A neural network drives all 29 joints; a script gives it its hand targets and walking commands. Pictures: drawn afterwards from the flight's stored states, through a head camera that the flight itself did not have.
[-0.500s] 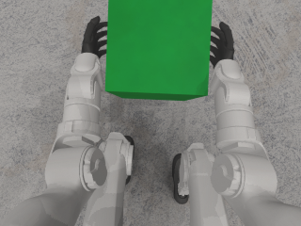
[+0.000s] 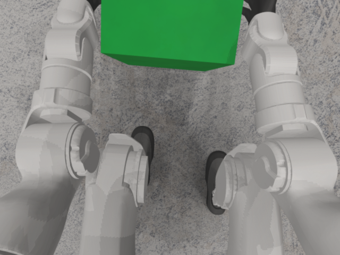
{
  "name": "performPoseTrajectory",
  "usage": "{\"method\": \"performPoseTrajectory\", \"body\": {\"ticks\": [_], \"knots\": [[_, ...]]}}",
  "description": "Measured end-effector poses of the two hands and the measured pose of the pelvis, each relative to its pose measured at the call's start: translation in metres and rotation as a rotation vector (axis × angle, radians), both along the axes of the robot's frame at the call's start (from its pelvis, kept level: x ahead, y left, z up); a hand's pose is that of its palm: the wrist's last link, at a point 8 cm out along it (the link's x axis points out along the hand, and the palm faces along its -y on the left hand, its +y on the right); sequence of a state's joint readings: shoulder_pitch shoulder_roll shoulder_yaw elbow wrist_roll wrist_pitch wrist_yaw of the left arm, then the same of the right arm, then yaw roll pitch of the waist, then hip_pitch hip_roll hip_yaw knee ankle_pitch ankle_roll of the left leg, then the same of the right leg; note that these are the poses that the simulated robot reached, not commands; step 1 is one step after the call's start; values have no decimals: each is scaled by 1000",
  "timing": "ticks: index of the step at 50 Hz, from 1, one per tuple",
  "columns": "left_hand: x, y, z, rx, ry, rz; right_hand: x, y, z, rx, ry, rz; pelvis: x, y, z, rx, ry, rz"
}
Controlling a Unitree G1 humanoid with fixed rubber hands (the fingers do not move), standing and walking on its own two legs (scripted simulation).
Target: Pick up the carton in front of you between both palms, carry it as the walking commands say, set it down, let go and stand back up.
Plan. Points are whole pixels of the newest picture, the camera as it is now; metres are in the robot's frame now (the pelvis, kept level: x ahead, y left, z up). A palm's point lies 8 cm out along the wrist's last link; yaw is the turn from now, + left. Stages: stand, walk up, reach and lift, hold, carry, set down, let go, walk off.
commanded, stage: set down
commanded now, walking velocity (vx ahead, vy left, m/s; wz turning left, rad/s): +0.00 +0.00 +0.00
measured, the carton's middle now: (171, 14) +0.55 +0.09 -0.24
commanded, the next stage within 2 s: none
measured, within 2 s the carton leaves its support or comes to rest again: rests again in 0.46 s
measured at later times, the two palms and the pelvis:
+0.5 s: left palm (90, 8) +0.52 +0.23 -0.18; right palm (258, 24) +0.54 -0.07 -0.19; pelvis -0.01 +0.00 -0.02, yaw +0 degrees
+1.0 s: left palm (88, 11) +0.52 +0.24 -0.19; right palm (258, 23) +0.54 -0.08 -0.19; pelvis -0.01 +0.00 -0.02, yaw +0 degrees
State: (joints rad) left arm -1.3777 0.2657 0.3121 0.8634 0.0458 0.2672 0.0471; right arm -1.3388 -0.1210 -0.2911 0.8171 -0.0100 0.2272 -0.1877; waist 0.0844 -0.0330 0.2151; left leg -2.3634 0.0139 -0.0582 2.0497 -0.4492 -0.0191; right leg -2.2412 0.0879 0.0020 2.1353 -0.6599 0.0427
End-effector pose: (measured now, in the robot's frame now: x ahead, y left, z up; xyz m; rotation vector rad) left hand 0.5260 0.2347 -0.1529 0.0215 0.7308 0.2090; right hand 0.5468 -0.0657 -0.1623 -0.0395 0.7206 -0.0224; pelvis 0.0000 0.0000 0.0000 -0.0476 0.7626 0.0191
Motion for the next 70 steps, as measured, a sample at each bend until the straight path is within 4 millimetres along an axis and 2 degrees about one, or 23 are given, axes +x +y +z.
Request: {"method": "performPoseTrajectory", "body": {"ticks": [8, 21, 34, 54, 59, 63, 66, 70], "knots": [[0, -6, -7, -15, 20, -18, -3, -8, -7, -1, 20, 1, 2, 1, -9, 1, -11, -4], [-4, -6, -21, -4, 44, -33, -9, -10, -24, 15, 37, 32, -7, -1, -18, 17, -56, -23], [-6, 2, -32, -20, 44, -34, -7, -7, -27, 49, 24, 71, -9, -1, -21, 20, -98, -20], [-11, 4, -37, -40, 29, -37, -7, -11, -32, 21, 7, 132, -15, 0, -22, 23, -150, -13], [-24, 15, -56, 1, 61, 26, -10, -35, -47, -45, 27, 71, -15, 1, -20, 24, -162, -12], [-23, 25, -62, 16, 45, 58, -6, -57, -49, -64, 14, 38, -13, 2, -21, 25, -166, -16], [-17, 28, -56, 13, 13, 65, 1, -61, -42, -62, -8, 37, -11, 1, -23, 25, -162, -20], [-8, 31, -37, 7, -39, 71, 10, -53, -23, -51, -50, 47, -8, 0, -22, 25, -148, -19]]}}
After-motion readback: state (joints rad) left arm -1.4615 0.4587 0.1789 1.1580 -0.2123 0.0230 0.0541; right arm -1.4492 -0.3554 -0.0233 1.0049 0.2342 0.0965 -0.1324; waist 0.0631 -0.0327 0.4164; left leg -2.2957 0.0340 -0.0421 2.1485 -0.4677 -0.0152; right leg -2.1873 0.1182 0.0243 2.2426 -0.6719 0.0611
